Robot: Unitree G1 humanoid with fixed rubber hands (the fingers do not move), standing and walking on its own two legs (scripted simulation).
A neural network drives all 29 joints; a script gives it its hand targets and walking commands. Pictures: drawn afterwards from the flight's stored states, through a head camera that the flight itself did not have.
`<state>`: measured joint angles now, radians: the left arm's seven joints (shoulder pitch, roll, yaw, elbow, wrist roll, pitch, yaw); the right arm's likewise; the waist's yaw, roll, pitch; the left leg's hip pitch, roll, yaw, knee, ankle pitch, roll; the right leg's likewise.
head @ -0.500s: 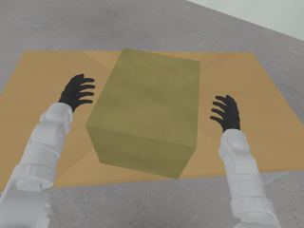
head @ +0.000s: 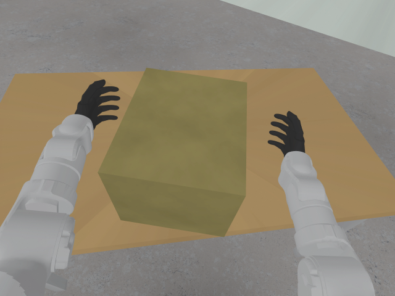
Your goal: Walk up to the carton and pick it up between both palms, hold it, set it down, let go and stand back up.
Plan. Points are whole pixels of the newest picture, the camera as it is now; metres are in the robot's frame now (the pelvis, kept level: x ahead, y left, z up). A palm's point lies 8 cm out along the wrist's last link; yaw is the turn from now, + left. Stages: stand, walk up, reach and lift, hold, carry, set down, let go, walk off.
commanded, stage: reach and lift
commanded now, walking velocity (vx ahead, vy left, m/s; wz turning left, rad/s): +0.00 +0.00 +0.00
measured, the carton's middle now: (184, 150) +0.44 -0.01 -0.01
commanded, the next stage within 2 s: none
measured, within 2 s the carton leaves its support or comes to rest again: neither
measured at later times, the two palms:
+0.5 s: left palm (101, 154) +0.43 +0.18 +0.01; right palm (288, 178) +0.35 -0.25 -0.01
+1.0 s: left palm (113, 152) +0.43 +0.16 +0.01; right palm (286, 167) +0.37 -0.25 +0.01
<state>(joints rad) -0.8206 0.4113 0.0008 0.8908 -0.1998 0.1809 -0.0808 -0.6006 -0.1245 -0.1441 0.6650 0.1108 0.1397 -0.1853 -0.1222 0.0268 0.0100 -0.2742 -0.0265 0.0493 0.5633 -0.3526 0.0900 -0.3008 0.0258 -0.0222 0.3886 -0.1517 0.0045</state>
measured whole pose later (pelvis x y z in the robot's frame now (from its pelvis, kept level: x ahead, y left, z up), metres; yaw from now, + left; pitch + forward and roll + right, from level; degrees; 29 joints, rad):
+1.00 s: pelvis -0.04 -0.03 -0.04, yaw +1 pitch +23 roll -1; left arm -0.96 0.41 -0.05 1.36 -0.25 -0.27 -0.11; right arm -0.77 -0.10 -0.14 0.94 0.13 -0.14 -0.21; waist -0.14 0.03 -0.18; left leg -0.83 -0.05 0.05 0.78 -0.35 0.07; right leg -0.91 -0.01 -0.03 0.71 -0.20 0.00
